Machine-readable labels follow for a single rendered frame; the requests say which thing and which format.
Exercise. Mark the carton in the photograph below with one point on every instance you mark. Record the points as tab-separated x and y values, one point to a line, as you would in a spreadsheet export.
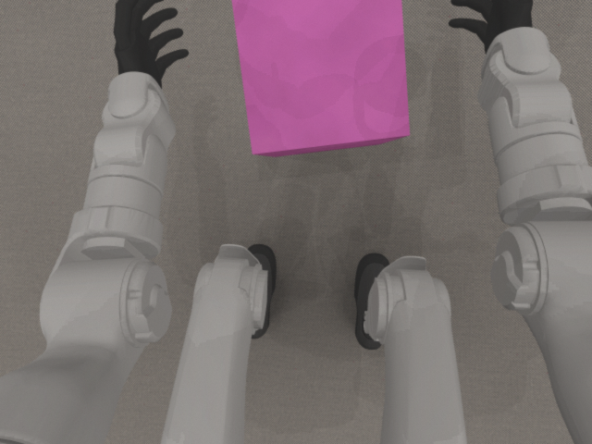
322	75

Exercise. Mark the left robot hand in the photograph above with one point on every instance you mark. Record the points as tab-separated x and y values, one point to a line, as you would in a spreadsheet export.
134	51

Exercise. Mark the right robot forearm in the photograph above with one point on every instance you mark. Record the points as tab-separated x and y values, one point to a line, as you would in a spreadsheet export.
536	143

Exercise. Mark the robot right foot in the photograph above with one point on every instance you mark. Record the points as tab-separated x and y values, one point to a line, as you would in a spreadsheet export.
368	269

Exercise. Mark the right robot hand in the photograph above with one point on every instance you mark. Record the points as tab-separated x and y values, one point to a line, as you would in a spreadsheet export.
500	15

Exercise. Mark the left robot forearm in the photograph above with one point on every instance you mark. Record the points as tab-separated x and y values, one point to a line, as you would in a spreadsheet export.
120	216

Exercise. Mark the robot left upper arm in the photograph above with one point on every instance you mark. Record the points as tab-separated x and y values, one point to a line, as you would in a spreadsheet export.
97	316

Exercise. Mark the robot right upper arm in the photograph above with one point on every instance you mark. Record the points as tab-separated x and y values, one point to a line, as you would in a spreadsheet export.
543	270

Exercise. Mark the robot right shin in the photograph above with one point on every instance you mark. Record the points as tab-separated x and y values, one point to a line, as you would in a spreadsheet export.
413	263

